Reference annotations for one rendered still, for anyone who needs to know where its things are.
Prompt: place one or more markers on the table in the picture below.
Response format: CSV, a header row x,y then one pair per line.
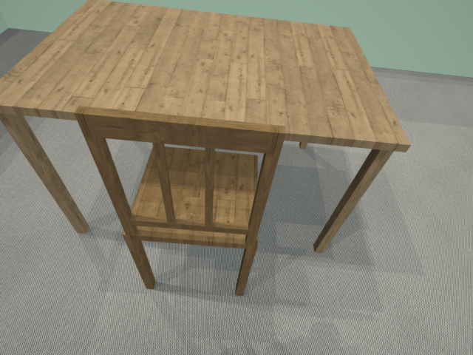
x,y
314,79

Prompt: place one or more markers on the chair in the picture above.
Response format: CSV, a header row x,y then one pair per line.
x,y
188,196

